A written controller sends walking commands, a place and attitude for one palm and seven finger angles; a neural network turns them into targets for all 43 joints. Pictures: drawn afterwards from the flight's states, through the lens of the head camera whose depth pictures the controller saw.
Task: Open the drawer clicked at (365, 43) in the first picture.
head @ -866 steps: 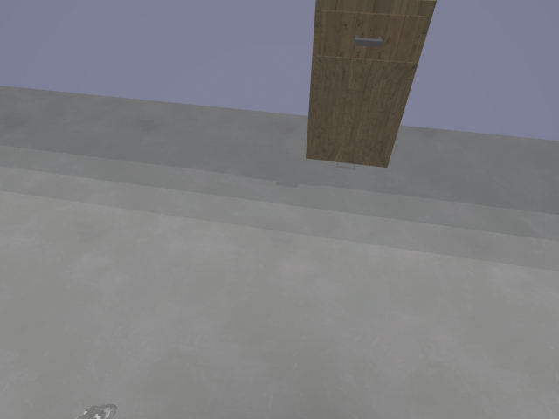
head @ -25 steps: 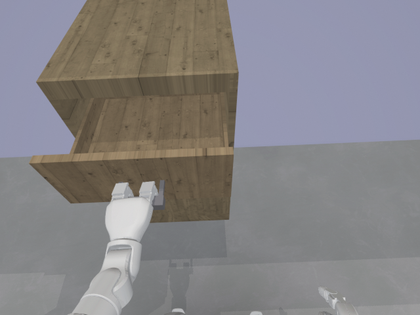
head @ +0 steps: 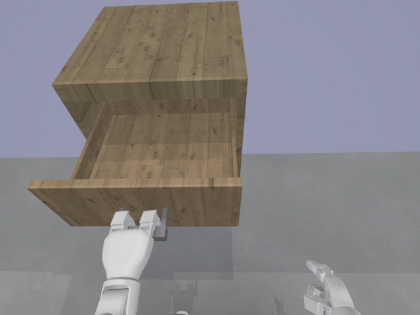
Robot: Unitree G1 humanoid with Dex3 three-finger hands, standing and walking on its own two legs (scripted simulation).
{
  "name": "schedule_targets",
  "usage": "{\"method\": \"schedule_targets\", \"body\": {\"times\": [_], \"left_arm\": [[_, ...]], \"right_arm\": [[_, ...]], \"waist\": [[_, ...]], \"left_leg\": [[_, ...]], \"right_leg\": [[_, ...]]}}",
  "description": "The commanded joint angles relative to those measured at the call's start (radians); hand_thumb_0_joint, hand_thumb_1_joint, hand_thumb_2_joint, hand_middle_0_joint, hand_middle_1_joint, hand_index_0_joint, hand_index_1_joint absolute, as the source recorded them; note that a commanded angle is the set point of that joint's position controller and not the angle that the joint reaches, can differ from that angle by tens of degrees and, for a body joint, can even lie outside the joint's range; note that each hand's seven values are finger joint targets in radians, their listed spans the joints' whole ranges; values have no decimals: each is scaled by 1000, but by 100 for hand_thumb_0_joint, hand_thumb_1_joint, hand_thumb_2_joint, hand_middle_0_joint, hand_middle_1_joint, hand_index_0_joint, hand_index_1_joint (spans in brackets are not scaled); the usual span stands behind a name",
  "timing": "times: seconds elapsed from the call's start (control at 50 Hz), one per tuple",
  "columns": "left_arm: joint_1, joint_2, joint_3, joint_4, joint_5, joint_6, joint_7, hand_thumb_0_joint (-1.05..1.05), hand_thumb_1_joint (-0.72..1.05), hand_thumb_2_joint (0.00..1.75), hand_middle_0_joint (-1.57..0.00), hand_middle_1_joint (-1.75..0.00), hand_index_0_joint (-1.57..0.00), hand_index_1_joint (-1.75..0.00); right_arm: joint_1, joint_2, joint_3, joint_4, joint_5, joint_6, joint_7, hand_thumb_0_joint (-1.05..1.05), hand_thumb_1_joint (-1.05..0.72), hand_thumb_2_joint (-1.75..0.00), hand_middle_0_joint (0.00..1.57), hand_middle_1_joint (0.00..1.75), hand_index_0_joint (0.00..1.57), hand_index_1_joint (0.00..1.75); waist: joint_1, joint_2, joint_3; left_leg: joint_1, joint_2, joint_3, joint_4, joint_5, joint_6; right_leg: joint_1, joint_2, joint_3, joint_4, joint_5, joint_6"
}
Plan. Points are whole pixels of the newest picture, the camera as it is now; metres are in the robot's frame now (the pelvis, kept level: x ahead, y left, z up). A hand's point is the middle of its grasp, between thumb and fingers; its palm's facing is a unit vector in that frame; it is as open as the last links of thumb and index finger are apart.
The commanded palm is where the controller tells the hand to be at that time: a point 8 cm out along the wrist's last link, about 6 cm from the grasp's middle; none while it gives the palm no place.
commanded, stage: pull the drawer open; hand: left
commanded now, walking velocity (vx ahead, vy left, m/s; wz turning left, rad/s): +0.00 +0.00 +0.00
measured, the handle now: (141, 223) +0.30 +0.17 -0.02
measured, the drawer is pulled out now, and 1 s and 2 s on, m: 0.25 0.30 0.30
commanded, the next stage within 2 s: open the thumb to release the handle in 0.54 s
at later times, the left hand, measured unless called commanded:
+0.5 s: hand (135, 281) +0.19 +0.16 -0.04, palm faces -0.01 -0.13 -0.99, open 6.1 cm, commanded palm +0.14 +0.17 +0.01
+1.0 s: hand (136, 277) +0.20 +0.16 -0.04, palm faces +0.01 -0.09 -1.00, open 9.2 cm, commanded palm +0.17 +0.17 +0.01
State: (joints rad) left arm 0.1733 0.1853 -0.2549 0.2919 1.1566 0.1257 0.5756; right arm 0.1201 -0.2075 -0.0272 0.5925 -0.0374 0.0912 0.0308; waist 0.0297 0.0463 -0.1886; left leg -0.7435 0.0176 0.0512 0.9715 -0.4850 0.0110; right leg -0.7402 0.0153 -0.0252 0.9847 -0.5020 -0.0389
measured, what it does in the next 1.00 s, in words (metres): stands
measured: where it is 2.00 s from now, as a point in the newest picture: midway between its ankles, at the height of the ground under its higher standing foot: outside the picture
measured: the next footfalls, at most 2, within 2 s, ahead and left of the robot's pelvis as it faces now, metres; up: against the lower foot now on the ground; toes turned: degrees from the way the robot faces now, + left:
none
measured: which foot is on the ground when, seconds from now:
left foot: down 0.00-1.00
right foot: down 0.00-1.00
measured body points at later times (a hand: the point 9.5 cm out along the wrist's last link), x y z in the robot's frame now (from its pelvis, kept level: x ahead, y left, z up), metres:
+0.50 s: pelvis -0.01 -0.01 -0.01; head +0.03 -0.04 +0.43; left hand +0.19 +0.17 +0.01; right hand +0.19 -0.22 -0.11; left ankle -0.01 +0.11 -0.68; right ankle -0.02 -0.10 -0.68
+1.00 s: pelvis -0.02 -0.02 -0.01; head +0.03 -0.05 +0.44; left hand +0.20 +0.17 +0.01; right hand +0.18 -0.24 -0.13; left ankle -0.01 +0.11 -0.68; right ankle -0.02 -0.10 -0.68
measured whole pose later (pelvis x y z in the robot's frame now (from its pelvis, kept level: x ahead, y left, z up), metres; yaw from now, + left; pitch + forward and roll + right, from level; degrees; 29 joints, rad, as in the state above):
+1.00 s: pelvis -0.02 -0.02 -0.01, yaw +1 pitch +14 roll +2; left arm 0.26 0.20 -0.23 0.20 1.14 0.11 0.59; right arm 0.11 -0.21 -0.01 0.61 -0.04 0.08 -0.02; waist 0.04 0.04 -0.17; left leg -0.79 0.02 0.04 1.00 -0.46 -0.01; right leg -0.79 0.01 -0.04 1.05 -0.50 -0.07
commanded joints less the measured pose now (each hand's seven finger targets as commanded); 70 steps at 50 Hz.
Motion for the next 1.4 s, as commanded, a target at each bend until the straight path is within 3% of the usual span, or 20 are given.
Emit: {"method": "schedule_targets", "body": {"times": [0.0,0.18,0.38,0.42,0.5,0.58,0.6,0.62,0.64,0.68,0.7,0.78,0.8,0.88,0.96,1.02,1.18,1.24,1.3,1.38], "left_arm": [[66,57,41,-201,-18,-9,43,0,90,90,-40,-135,-40,-135],[162,72,49,-282,-4,-29,53,0,90,90,-40,-135,-40,-135],[331,81,56,-356,-12,-69,39,0,90,90,-40,-135,-40,-135],[383,96,76,-376,-19,-81,34,0,90,90,-40,-135,-40,-135],[394,110,90,-393,-15,-86,36,0,90,90,-40,-135,-40,-135],[442,146,146,-393,-25,-90,44,0,90,90,-40,-135,-40,-135],[429,152,155,-400,-24,-92,47,0,90,90,-40,-135,-40,-135],[64,179,142,-411,13,-78,68,0,90,90,-40,-135,-40,-135],[73,168,167,-384,24,-71,85,0,83,87,-40,-134,-40,-134],[136,171,190,-309,9,-43,98,0,69,81,-38,-133,-38,-133],[118,147,156,-307,-4,-29,94,0,62,78,-38,-132,-38,-132],[39,173,162,-291,-23,13,86,0,34,66,-36,-129,-36,-129],[41,156,142,-274,-21,20,82,0,27,63,-35,-128,-35,-128],[31,141,108,-259,-19,19,62,0,-1,51,-33,-125,-33,-125],[32,176,147,-224,-28,-1,42,0,-29,39,-32,-122,-32,-122],[16,152,123,-237,-21,-21,39,0,-50,30,-30,-120,-30,-120],[26,157,140,-252,-17,-41,58,0,-50,30,-30,-120,-30,-120],[63,122,103,-269,-23,-37,59,0,-50,30,-30,-120,-30,-120],[-14,155,132,-244,-16,-27,63,0,-50,30,-30,-120,-30,-120],[-40,165,139,-242,-15,-20,68,0,-50,30,-30,-120,-30,-120]], "right_arm": [[-85,-98,-36,-152,2,-49,6,0,-90,-90,20,30,20,30],[-108,-93,-29,-179,-6,-56,14,0,-90,-90,20,30,20,30],[-112,-89,-21,-210,-13,-73,26,0,-90,-90,20,30,20,30],[-110,-89,-20,-220,-12,-76,29,0,-90,-90,20,30,20,30],[-109,-89,-18,-225,-15,-74,33,0,-90,-90,20,30,20,30],[-102,-86,-13,-227,-16,-78,28,0,-90,-90,20,30,20,30],[-101,-89,-16,-222,-17,-76,25,0,-90,-90,20,30,20,30],[-109,-108,-22,-176,-31,-61,13,0,-90,-90,20,30,20,30],[-92,-99,-31,-178,-31,-67,2,0,-90,-90,20,30,20,30],[-92,-96,-31,-167,-23,-75,-11,0,-90,-90,20,30,20,30],[-92,-100,-33,-166,-19,-74,-16,0,-90,-90,20,30,20,30],[-108,-101,-29,-145,-6,-63,-37,0,-90,-90,20,30,20,30],[-110,-99,-32,-142,-2,-62,-42,0,-90,-90,20,30,20,30],[-119,-97,-23,-139,0,-62,-48,0,-90,-90,20,30,20,30],[-121,-97,-20,-130,3,-67,-58,0,-90,-90,20,30,20,30],[-122,-93,-22,-133,-1,-71,-54,0,-90,-90,20,30,20,30],[-121,-94,-31,-144,-6,-68,-43,0,-90,-90,20,30,20,30],[-118,-95,-34,-153,-5,-67,-33,0,-90,-90,20,30,20,30],[-125,-98,-32,-141,-4,-62,-41,0,-90,-90,20,30,20,30],[-124,-96,-30,-137,-4,-63,-49,0,-90,-90,20,30,20,30]], "waist": [[8,-102,-202],[22,-70,-205],[32,-103,-165],[46,-91,-171],[40,-78,-167],[51,-100,-187],[48,-95,-191],[-33,-93,-181],[-5,-61,-189],[9,-82,-214],[-1,-84,-198],[3,-114,-235],[1,-108,-212],[9,-110,-211],[11,-140,-166],[11,-99,-161],[15,-89,-191],[12,-86,-182],[0,-119,-157],[9,-93,-193]], "left_leg": [[176,-46,-32,-75,381,12],[160,-48,-32,-56,340,10],[114,-52,-39,-28,293,11],[103,-52,-38,-26,289,9],[84,-53,-37,-7,288,9],[54,-58,-33,1,283,6],[48,-58,-32,3,284,5],[53,-53,-43,34,248,8],[49,-54,-33,27,221,10],[60,-56,-28,14,220,10],[58,-55,-29,5,218,12],[68,-59,-20,-21,210,14],[69,-59,-18,-28,206,14],[78,-61,-15,-46,204,16],[45,-66,-15,-53,165,16],[57,-65,-15,-51,157,16],[57,-65,-15,-38,165,15],[65,-61,-19,-41,174,15],[37,-62,-20,-36,136,17],[46,-62,-16,-38,137,17]], "right_leg": [[138,22,24,-127,511,-12],[104,22,36,-110,447,-17],[63,20,58,-92,402,-19],[67,21,58,-84,395,-22],[57,19,74,-72,425,-22],[91,15,95,-62,476,-19],[94,15,100,-58,491,-19],[-15,5,122,-60,441,-12],[11,5,87,-65,385,-8],[42,12,80,-75,377,-9],[50,10,71,-85,388,-7],[101,4,76,-111,384,3],[104,3,71,-121,383,2],[119,-1,70,-137,372,5],[133,-5,95,-168,332,6],[105,-7,96,-168,297,5],[94,-6,93,-149,297,0],[85,-2,73,-139,306,-4],[69,-6,85,-154,249,3],[81,-6,84,-150,245,1]]}}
